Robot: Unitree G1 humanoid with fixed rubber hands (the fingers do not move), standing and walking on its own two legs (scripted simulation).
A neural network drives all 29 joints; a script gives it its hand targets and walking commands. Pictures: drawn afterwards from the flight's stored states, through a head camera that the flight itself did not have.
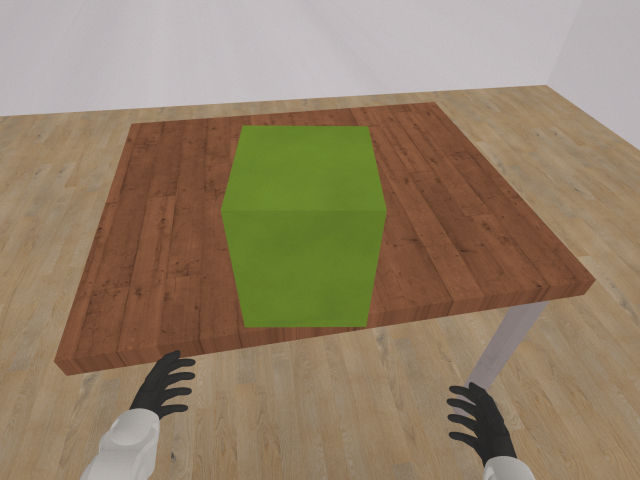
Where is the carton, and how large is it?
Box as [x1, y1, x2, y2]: [221, 125, 386, 326]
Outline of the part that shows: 243,125 222,203 221,213 244,325 365,326 386,212 367,126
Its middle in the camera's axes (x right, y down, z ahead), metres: -0.02 -0.01 +0.63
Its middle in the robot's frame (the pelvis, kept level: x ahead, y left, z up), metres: +0.47 +0.04 +0.05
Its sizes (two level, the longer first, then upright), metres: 0.210 0.200 0.250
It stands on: a table, 0.69 m high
